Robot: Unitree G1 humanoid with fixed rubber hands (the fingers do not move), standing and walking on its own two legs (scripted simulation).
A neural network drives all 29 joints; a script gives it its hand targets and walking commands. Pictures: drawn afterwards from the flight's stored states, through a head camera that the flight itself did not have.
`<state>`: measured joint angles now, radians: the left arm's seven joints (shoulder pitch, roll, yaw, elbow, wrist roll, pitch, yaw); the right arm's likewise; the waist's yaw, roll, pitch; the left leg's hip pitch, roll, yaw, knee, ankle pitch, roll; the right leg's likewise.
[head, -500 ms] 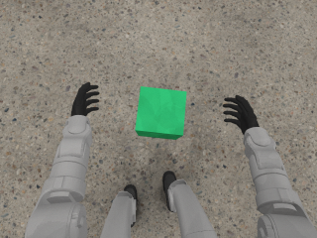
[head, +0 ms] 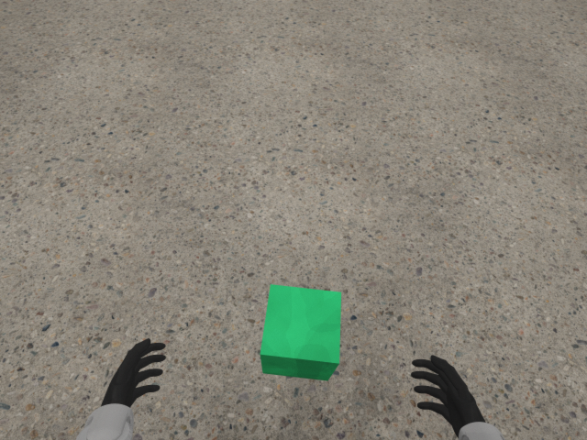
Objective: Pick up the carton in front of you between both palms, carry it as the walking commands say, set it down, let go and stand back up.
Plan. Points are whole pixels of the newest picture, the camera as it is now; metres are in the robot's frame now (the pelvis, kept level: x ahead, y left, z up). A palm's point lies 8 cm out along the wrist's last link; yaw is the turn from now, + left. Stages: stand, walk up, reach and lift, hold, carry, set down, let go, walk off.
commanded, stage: let go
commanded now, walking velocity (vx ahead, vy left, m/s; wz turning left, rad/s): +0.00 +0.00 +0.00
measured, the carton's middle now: (300, 334) +0.44 -0.07 -0.65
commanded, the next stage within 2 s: stand in 0.56 s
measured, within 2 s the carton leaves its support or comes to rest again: neither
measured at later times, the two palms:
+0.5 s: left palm out of the picture +0.15 +0.25 -0.07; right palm (462, 412) +0.16 -0.23 -0.07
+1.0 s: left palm out of the picture +0.14 +0.28 -0.07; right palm (502, 419) +0.15 -0.30 -0.10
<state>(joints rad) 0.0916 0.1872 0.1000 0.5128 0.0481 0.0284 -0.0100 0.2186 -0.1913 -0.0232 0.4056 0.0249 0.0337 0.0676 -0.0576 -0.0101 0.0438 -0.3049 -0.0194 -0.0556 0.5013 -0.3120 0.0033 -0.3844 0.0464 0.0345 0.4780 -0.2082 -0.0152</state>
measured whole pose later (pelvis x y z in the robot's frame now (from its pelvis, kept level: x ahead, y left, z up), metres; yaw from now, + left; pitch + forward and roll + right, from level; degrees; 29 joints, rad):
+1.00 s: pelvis +0.02 -0.01 +0.00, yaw +1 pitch +0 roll +0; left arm 0.19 0.33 0.05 0.72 0.05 0.00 0.02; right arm 0.21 -0.35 -0.04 0.69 -0.03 0.02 -0.02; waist 0.00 0.05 0.01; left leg -0.15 -0.01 -0.08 0.52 -0.36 -0.01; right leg -0.24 0.05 0.01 0.53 -0.28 -0.04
